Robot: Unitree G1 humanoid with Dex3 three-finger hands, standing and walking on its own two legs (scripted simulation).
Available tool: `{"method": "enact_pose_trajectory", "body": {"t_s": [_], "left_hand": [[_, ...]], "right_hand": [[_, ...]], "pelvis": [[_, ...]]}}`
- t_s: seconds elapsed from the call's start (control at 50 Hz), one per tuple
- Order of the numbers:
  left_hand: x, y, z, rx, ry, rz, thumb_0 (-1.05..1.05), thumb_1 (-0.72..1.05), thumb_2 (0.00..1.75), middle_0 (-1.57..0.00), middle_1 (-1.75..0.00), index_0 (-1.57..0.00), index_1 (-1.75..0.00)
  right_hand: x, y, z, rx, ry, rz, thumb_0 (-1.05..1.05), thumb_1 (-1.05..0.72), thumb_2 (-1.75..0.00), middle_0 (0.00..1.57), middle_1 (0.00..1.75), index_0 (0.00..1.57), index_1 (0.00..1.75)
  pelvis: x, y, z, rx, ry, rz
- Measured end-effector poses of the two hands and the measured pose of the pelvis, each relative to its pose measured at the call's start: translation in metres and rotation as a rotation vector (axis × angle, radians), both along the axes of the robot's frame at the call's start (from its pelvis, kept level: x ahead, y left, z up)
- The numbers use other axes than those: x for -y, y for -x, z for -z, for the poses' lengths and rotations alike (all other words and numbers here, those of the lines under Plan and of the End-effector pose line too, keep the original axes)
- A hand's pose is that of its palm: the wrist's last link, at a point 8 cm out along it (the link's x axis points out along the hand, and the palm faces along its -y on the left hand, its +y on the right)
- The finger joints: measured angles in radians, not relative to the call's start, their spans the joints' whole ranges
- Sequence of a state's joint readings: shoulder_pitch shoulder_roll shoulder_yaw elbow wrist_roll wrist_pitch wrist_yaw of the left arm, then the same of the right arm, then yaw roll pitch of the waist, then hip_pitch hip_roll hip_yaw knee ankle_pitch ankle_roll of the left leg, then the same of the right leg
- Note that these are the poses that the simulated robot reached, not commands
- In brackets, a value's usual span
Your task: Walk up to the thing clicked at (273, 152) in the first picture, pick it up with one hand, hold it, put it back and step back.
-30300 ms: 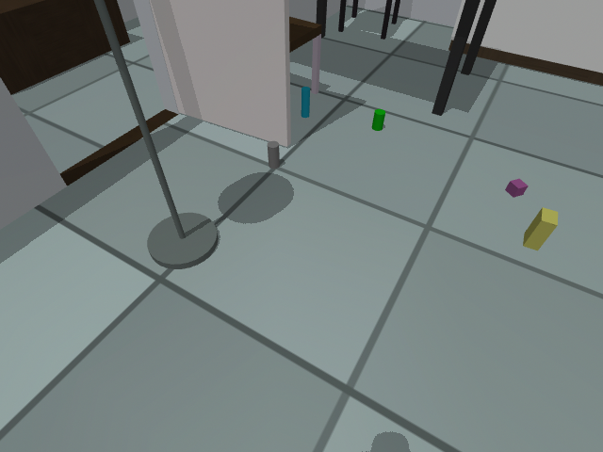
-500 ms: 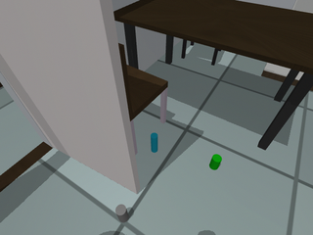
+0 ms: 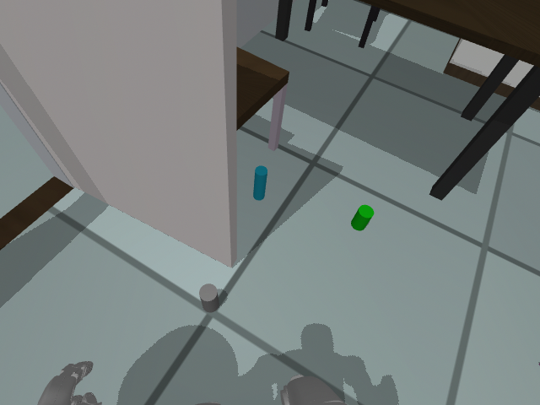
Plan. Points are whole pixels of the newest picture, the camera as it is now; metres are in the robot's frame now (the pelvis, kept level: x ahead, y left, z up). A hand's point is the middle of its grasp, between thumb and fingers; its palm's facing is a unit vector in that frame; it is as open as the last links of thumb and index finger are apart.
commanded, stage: step back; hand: left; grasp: from the side
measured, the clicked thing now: (209, 298) +0.48 +0.16 -0.70
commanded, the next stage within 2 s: none
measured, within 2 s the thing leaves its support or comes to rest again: neither
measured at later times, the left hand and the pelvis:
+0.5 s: hand out of the picture +0.00 +0.25 -0.14, palm faces -0.01 -0.91 -0.41, open 7.4 cm; pelvis -0.12 -0.01 -0.01, yaw -1 degrees
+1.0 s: hand out of the picture -0.17 +0.26 -0.17, palm faces -0.07 -0.92 -0.40, open 7.4 cm; pelvis -0.28 -0.02 -0.02, yaw -5 degrees
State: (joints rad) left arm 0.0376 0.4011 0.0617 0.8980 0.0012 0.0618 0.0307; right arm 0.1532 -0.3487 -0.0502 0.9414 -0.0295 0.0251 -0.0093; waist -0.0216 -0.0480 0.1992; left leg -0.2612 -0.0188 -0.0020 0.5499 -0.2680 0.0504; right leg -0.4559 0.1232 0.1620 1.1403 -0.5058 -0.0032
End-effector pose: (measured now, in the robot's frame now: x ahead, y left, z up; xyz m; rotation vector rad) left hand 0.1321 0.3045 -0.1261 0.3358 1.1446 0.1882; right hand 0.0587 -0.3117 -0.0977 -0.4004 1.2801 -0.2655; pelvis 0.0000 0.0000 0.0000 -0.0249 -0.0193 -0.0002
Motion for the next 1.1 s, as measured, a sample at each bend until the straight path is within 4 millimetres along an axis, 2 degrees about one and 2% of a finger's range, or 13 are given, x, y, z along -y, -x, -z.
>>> {"method": "enact_pose_trajectory", "body": {"t_s": [0.14, 0.28, 0.38, 0.48, 0.54, 0.64, 0.74, 0.86, 1.0, 1.04, 1.1], "left_hand": [[-0.001, 0.042, 0.0, -0.048, -0.021, 0.023, 0.01, 0.91, 0.9, -0.2, -0.3, -0.2, -0.3], [0.013, 0.087, -0.006, -0.035, -0.058, 0.037, 0.01, 0.91, 0.9, -0.2, -0.3, -0.2, -0.3], [0.02, 0.121, -0.02, -0.018, -0.053, 0.014, 0.01, 0.91, 0.9, -0.2, -0.3, -0.2, -0.3], [0.018, 0.136, -0.027, 0.039, -0.055, 0.007, 0.01, 0.9, 0.9, -0.2, -0.3, -0.2, -0.3], [0.012, 0.143, -0.024, 0.08, -0.05, 0.009, 0.01, 0.9, 0.9, -0.2, -0.3, -0.2, -0.3], [-0.003, 0.165, -0.006, 0.103, -0.019, 0.008, 0.01, 0.9, 0.9, -0.2, -0.3, -0.2, -0.3], [-0.007, 0.2, -0.006, 0.048, -0.004, -0.011, 0.01, 0.91, 0.9, -0.2, -0.3, -0.2, -0.3], [-0.01, 0.251, -0.005, -0.004, -0.017, -0.006, 0.01, 0.91, 0.9, -0.2, -0.3, -0.2, -0.3], [0.006, 0.307, 0.0, -0.045, -0.048, 0.031, 0.01, 0.91, 0.9, -0.2, -0.3, -0.2, -0.3], [0.014, 0.327, -0.001, -0.047, -0.057, 0.032, 0.01, 0.91, 0.9, -0.2, -0.3, -0.2, -0.3], [0.025, 0.358, -0.01, -0.053, -0.052, 0.025, 0.01, 0.91, 0.9, -0.2, -0.3, -0.2, -0.3]], "right_hand": [[-0.006, 0.009, 0.009, 0.099, -0.029, -0.003, 0.0, -0.9, -0.9, 0.21, 0.3, 0.21, 0.3], [0.01, 0.032, 0.032, 0.15, -0.073, 0.004, 0.0, -0.9, -0.9, 0.21, 0.3, 0.21, 0.3], [0.017, 0.058, 0.027, 0.13, -0.082, 0.01, 0.0, -0.9, -0.9, 0.21, 0.3, 0.21, 0.3], [0.02, 0.092, 0.023, 0.086, -0.053, -0.015, 0.0, -0.9, -0.9, 0.21, 0.3, 0.21, 0.3], [0.018, 0.111, 0.021, 0.058, -0.03, -0.035, 0.0, -0.9, -0.9, 0.21, 0.3, 0.21, 0.3], [0.006, 0.144, 0.017, 0.05, -0.002, -0.056, 0.0, -0.9, -0.9, 0.21, 0.3, 0.2, 0.3], [-0.006, 0.174, 0.0, 0.066, -0.005, -0.053, 0.0, -0.9, -0.9, 0.21, 0.3, 0.21, 0.3], [-0.004, 0.193, -0.007, 0.134, 0.004, -0.05, 0.0, -0.9, -0.9, 0.21, 0.3, 0.21, 0.3], [0.02, 0.229, 0.009, 0.206, -0.016, -0.048, 0.0, -0.9, -0.9, 0.21, 0.3, 0.21, 0.3], [0.03, 0.244, 0.018, 0.211, -0.025, -0.037, 0.0, -0.9, -0.9, 0.21, 0.3, 0.21, 0.3], [0.038, 0.271, 0.022, 0.182, -0.036, -0.006, 0.0, -0.9, -0.9, 0.21, 0.3, 0.21, 0.3]], "pelvis": [[-0.001, 0.028, 0.005, 0.013, -0.007, 0.041], [0.014, 0.065, 0.018, 0.032, 0.0, 0.065], [0.018, 0.087, 0.008, 0.033, -0.037, 0.058], [0.015, 0.111, 0.006, 0.017, -0.038, 0.033], [0.01, 0.129, 0.009, 0.014, -0.032, 0.005], [-0.002, 0.163, 0.018, 0.035, -0.046, -0.009], [-0.004, 0.189, 0.005, 0.024, -0.003, -0.003], [0.0, 0.223, 0.003, 0.016, 0.007, 0.036], [0.018, 0.277, 0.017, 0.023, -0.009, 0.085], [0.024, 0.294, 0.022, 0.031, 0.009, 0.082], [0.031, 0.312, 0.017, 0.034, -0.023, 0.074]]}}
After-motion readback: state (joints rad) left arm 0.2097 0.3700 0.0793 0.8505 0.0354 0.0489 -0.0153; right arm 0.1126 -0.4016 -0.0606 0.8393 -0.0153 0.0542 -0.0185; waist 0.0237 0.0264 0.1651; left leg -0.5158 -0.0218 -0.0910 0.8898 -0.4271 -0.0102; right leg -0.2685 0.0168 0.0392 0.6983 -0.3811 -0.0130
